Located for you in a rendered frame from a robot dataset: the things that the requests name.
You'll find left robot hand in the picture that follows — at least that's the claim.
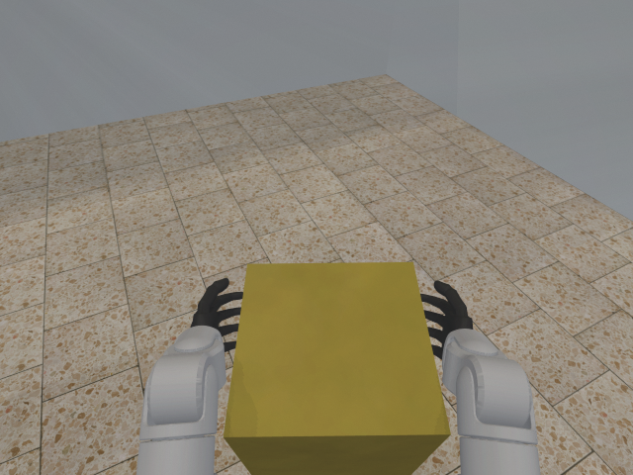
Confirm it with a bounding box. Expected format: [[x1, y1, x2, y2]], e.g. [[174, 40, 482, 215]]
[[190, 278, 243, 352]]

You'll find right robot hand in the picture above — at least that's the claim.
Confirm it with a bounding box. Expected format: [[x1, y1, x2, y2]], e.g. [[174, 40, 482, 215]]
[[420, 280, 473, 360]]

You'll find right robot forearm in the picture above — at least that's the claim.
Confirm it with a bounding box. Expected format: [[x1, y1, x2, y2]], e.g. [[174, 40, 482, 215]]
[[442, 329, 541, 475]]

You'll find left robot forearm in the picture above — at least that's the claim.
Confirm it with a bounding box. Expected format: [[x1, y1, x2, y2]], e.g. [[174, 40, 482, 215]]
[[136, 326, 226, 475]]

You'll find carton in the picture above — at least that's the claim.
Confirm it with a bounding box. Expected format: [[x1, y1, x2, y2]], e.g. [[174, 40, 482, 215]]
[[224, 262, 451, 475]]

